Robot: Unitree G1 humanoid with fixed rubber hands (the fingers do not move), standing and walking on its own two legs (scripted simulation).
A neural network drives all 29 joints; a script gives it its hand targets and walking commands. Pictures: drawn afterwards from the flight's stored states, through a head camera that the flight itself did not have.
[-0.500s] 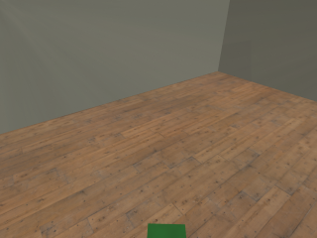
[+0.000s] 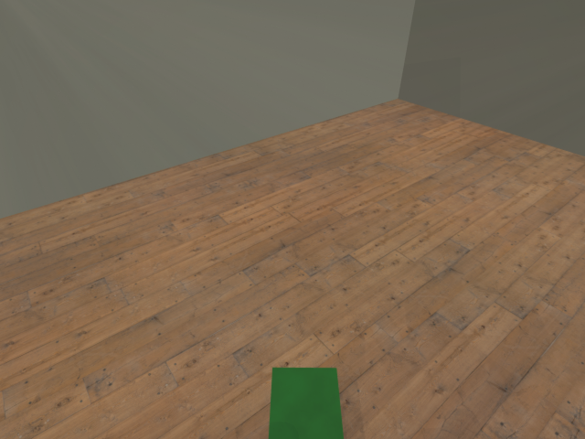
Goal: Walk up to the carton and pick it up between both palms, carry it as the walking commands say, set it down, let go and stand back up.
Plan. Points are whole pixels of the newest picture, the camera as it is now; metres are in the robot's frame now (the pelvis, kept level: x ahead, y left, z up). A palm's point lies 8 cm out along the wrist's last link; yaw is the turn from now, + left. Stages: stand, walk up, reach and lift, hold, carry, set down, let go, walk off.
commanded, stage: stand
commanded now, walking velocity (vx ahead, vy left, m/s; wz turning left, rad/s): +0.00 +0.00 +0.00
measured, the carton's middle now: (304, 423) +0.47 -0.04 -0.65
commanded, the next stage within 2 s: none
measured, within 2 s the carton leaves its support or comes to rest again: neither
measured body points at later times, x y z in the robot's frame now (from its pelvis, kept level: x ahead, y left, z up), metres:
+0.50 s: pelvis -0.06 +0.00 +0.00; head -0.10 -0.01 +0.44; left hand -0.03 +0.28 -0.13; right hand +0.00 -0.29 -0.13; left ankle +0.05 +0.09 -0.73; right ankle +0.07 -0.12 -0.73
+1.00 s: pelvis -0.15 -0.01 -0.02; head -0.20 -0.01 +0.43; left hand -0.11 +0.29 -0.14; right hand -0.10 -0.30 -0.14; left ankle -0.13 +0.13 -0.73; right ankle -0.04 -0.11 -0.72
